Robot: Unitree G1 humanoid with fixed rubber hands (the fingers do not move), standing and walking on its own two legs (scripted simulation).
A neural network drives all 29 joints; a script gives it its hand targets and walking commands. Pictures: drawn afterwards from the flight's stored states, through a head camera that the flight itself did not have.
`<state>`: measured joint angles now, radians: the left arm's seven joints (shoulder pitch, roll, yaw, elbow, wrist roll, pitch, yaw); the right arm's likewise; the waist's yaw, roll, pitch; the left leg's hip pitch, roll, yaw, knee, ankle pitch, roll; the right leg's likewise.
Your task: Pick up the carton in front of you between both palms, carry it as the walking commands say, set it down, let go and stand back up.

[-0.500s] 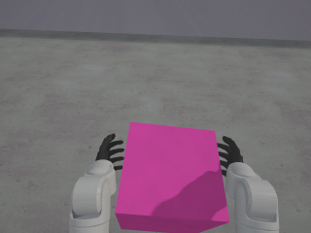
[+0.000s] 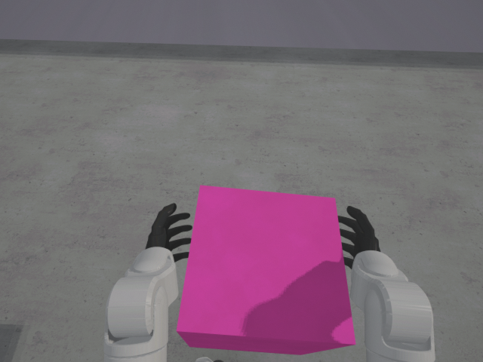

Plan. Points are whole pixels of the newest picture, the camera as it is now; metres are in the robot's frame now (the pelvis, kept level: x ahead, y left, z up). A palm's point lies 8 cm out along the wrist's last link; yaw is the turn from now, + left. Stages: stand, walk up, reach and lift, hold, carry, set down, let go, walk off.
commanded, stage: carry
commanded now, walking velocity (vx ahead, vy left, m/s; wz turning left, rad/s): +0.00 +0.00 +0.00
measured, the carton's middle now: (255, 279) +0.27 +0.01 -0.01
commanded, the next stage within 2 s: hold in 1.90 s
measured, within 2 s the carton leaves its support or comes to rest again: neither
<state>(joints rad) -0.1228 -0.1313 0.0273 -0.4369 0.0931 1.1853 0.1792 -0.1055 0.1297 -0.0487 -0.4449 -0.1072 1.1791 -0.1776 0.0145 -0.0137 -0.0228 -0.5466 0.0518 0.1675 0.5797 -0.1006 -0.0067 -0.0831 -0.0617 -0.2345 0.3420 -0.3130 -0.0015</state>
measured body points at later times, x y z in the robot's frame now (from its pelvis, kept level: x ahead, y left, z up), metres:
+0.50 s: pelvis +0.16 +0.01 -0.01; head +0.13 +0.02 +0.44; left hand +0.44 +0.14 +0.08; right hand +0.42 -0.16 +0.08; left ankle +0.18 +0.09 -0.74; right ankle +0.07 -0.10 -0.74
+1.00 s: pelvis +0.15 +0.00 -0.01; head +0.11 +0.01 +0.44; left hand +0.42 +0.13 +0.08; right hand +0.40 -0.17 +0.09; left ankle +0.18 +0.09 -0.74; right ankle +0.07 -0.10 -0.74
